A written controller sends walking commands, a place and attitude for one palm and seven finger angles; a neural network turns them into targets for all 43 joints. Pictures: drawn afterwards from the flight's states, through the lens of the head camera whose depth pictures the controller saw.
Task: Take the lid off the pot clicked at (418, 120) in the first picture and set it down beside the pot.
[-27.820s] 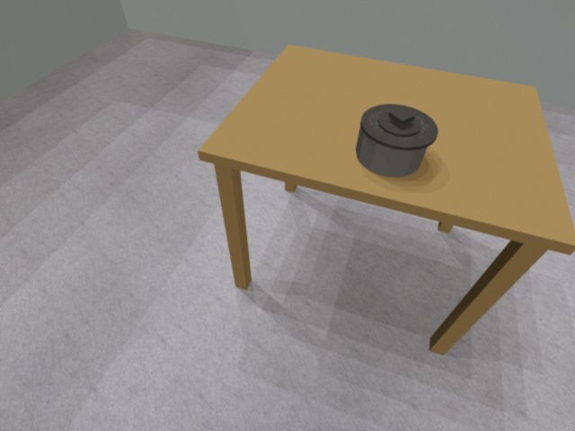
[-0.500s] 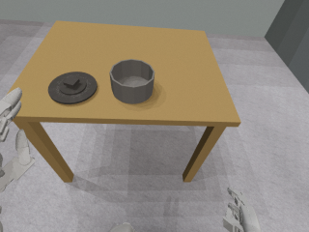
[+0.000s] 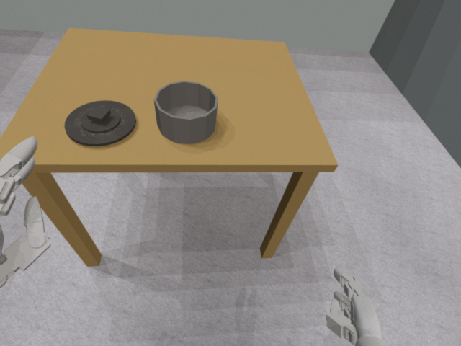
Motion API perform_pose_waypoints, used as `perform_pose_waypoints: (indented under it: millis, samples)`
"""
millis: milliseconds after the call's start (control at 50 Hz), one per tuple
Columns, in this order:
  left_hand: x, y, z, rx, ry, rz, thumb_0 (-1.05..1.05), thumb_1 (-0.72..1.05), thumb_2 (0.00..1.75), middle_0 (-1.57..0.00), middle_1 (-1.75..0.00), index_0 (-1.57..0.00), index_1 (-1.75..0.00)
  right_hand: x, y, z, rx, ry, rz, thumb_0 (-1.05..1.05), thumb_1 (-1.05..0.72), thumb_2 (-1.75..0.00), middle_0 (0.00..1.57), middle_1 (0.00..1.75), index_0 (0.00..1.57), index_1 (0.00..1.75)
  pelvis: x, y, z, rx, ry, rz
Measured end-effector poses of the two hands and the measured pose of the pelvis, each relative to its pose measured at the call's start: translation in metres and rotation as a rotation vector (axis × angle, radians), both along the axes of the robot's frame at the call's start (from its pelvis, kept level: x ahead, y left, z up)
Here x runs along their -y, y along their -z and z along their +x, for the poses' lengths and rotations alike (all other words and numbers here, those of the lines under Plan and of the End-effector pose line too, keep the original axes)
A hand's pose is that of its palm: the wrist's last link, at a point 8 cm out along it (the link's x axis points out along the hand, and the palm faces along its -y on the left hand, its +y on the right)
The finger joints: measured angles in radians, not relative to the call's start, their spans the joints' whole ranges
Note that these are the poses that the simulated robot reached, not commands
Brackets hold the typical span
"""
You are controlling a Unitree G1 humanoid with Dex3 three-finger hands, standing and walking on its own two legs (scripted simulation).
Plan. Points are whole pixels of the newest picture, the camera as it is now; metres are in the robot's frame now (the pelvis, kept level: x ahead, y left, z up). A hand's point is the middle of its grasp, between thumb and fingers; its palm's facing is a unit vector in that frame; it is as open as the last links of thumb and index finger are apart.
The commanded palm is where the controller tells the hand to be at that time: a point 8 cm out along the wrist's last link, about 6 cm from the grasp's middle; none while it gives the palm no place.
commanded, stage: step back with the hand held close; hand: left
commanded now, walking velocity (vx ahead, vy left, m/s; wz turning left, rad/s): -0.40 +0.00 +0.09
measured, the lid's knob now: (99, 114) +0.64 +0.38 -0.03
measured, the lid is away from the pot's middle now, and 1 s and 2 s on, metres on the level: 0.23 0.23 0.23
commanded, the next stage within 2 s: stop stepping back and stand still in 0.08 s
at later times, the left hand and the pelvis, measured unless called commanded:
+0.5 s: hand out of the picture +0.06 +0.24 +0.16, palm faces +0.36 -0.82 -0.44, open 7.4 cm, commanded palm +0.00 +0.28 +0.18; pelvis -0.12 +0.00 -0.01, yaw +2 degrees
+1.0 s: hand out of the picture +0.02 +0.25 +0.16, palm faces +0.40 -0.82 -0.41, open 7.4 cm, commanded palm none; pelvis -0.15 +0.00 -0.01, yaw +5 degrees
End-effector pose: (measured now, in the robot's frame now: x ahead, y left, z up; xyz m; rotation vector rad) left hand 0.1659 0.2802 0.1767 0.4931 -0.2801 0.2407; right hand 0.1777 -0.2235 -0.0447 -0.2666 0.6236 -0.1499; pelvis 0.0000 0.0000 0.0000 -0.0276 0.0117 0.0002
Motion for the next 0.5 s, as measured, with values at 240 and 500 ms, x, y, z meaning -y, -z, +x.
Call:
perform_pose_waypoints:
  millis: [240,500]
  samples:
    - [0.016,0.006,-0.067,-0.045,-0.013,-0.004,0.01,0.89,0.9,-0.21,-0.3,-0.21,-0.31,0.016,0.021,-0.074,-0.045,-0.016,0.043,0.01,-0.9,-0.9,0.2,0.3,0.2,0.3,0.009,0.004,-0.065,0.016,-0.007,0.003]
    - [0.0,-0.002,-0.143,0.02,-0.074,0.017,0.01,0.89,0.9,-0.21,-0.3,-0.21,-0.31,0.013,0.023,-0.155,-0.022,0.058,0.035,0.01,-0.9,-0.9,0.2,0.3,0.2,0.3,0.0,0.008,-0.116,0.061,-0.037,0.033]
